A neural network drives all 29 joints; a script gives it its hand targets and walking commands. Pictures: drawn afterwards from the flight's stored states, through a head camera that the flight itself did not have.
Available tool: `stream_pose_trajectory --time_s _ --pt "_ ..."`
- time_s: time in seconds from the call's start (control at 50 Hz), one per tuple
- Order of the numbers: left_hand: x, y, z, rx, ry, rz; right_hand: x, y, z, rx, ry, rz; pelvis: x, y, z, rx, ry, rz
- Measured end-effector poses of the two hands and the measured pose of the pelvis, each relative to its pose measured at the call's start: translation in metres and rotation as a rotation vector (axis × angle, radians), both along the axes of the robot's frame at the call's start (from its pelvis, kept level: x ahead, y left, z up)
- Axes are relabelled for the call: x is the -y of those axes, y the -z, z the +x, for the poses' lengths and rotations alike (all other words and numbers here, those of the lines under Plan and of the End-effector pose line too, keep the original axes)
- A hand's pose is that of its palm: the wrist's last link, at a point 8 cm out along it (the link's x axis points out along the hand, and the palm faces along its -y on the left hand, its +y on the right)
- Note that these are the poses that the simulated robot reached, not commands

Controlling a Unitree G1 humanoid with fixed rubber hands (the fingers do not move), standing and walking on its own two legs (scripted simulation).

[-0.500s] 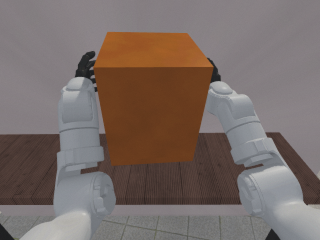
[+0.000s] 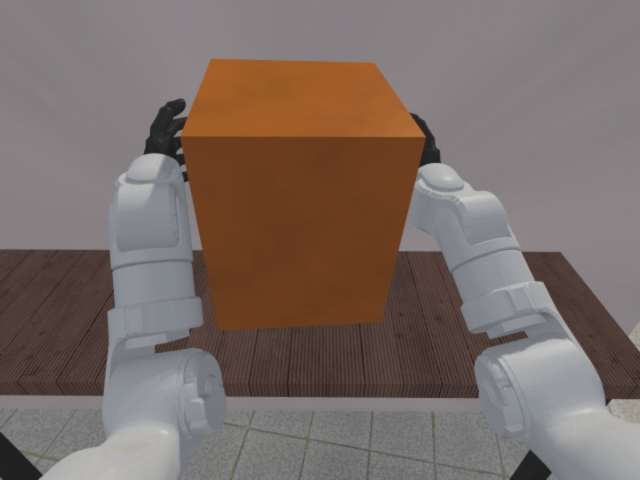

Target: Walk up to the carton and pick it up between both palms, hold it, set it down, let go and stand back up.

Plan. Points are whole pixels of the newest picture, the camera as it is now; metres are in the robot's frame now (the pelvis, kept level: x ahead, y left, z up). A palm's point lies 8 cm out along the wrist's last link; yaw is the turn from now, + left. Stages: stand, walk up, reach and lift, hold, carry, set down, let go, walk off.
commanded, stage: hold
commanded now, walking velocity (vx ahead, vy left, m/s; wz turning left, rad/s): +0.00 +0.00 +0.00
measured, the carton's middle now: (298, 193) +0.38 +0.01 +0.24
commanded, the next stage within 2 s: set down in 1.04 s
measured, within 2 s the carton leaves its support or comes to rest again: neither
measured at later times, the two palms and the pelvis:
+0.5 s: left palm (166, 169) +0.37 +0.15 +0.29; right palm (425, 177) +0.35 -0.14 +0.26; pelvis +0.00 +0.01 +0.00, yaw -1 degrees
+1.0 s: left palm (166, 167) +0.37 +0.15 +0.29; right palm (425, 174) +0.36 -0.14 +0.27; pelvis +0.00 +0.00 +0.00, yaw -1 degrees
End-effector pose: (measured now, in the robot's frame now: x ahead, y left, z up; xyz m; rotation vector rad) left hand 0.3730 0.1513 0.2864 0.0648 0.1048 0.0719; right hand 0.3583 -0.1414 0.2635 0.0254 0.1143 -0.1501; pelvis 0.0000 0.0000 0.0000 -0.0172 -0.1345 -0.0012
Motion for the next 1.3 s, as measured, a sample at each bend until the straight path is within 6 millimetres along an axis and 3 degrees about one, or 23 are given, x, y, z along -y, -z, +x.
stream_pose_trajectory --time_s 1.08,1.3 --pt "0.002 -0.001 -0.003 0.001 -0.003 -0.002 0.002 -0.003 -0.003 0.003 -0.005 0.002 -0.003 0.000 0.001 0.004 0.009 0.002" --pt "0.001 -0.024 0.004 0.124 0.017 0.018 -0.001 -0.015 0.002 0.136 0.018 0.029 -0.003 -0.001 0.002 0.031 -0.013 0.004"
